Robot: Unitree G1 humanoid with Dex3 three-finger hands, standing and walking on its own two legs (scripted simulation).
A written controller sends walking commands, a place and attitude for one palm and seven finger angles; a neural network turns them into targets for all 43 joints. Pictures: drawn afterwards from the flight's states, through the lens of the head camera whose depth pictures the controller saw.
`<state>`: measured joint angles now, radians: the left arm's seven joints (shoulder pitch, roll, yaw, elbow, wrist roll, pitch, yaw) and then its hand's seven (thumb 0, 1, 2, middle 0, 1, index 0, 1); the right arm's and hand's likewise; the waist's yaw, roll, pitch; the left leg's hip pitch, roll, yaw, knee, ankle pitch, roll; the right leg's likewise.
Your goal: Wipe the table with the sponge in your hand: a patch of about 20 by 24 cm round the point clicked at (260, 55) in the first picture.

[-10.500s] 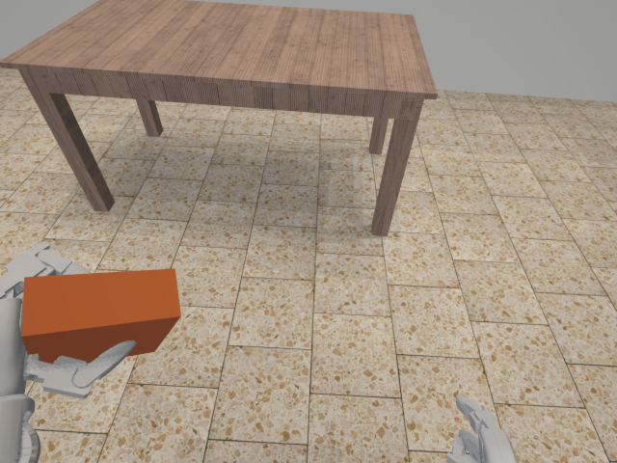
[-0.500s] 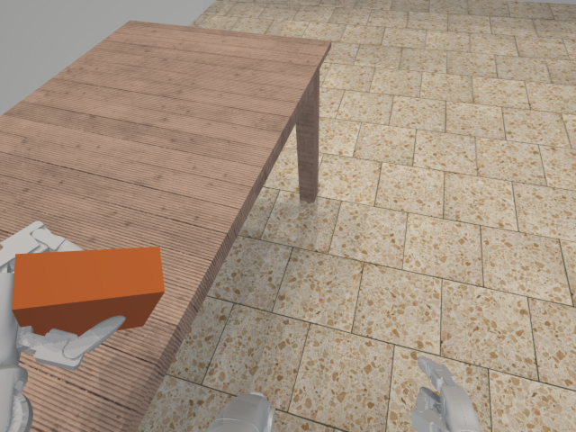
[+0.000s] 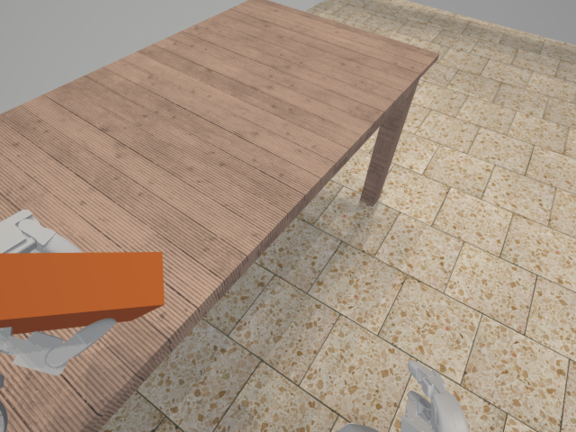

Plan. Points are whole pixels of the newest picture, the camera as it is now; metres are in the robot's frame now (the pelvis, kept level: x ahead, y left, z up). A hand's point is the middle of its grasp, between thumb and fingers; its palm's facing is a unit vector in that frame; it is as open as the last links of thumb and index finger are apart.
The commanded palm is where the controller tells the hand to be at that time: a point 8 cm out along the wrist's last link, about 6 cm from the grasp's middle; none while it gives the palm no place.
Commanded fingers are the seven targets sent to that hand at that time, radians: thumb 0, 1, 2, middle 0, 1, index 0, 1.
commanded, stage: turn to face it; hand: left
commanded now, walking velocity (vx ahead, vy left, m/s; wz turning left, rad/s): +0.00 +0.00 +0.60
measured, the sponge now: (102, 293) +0.22 +0.20 +0.16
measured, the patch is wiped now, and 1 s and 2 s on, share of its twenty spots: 0.00 0.00 0.00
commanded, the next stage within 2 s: take the last steps up to it in 0.80 s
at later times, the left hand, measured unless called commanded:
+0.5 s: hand out of the picture +0.04 +0.24 +0.18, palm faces +0.61 -0.68 -0.41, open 9.3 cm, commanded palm -0.03 +0.27 +0.18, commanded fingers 0.00 0.10 1.30 -1.20 -1.60 -1.20 -1.60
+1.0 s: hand out of the picture -0.11 +0.20 +0.16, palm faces +0.71 -0.56 -0.43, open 9.3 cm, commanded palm -0.18 +0.21 +0.18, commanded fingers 0.00 0.10 1.30 -1.20 -1.60 -1.20 -1.60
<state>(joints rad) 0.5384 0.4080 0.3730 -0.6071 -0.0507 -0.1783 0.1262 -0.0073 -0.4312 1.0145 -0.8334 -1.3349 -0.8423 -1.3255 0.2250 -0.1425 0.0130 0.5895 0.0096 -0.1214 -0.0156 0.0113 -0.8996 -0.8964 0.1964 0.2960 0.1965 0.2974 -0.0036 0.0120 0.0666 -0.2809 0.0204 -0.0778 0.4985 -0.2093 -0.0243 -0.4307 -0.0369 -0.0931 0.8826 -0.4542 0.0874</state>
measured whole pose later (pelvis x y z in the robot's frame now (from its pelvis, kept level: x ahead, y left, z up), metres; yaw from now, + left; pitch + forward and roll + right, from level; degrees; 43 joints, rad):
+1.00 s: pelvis -0.20 -0.11 +0.00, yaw +27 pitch -2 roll +2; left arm 0.48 0.33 0.32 -0.46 -0.04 -0.15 0.13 -0.01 -0.43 1.01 -0.83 -1.34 -0.84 -1.32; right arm 0.17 -0.20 0.01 0.65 0.00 -0.07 -0.03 0.01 -0.90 -0.90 0.20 0.30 0.20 0.30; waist 0.01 0.01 0.09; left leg -0.46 0.00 0.02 1.06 -0.39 -0.04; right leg -0.28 -0.05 -0.12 0.52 -0.21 -0.05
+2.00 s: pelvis -0.09 -0.20 +0.00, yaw +22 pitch +0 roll -2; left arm 0.47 0.39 0.38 -0.60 -0.02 -0.19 0.14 -0.01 -0.43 1.01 -0.83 -1.34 -0.84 -1.32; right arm 0.18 -0.14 0.01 0.55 -0.01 -0.08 -0.04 0.01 -0.90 -0.90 0.20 0.30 0.20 0.30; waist 0.01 -0.01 0.09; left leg -0.28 0.17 0.19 0.49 -0.20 -0.03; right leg -0.48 -0.08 -0.11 0.94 -0.35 0.02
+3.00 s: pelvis +0.20 -0.37 +0.00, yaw +25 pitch +1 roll +2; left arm 0.50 0.38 0.37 -0.59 -0.04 -0.15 0.16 -0.01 -0.43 1.02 -0.83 -1.33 -0.85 -1.32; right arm 0.16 -0.23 -0.02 0.59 0.00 0.01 -0.05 0.01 -0.90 -0.90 0.20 0.30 0.20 0.30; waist 0.00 -0.02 0.11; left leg -0.50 0.09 0.19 0.86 -0.41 -0.05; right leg -0.21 -0.05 -0.21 0.50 -0.31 -0.07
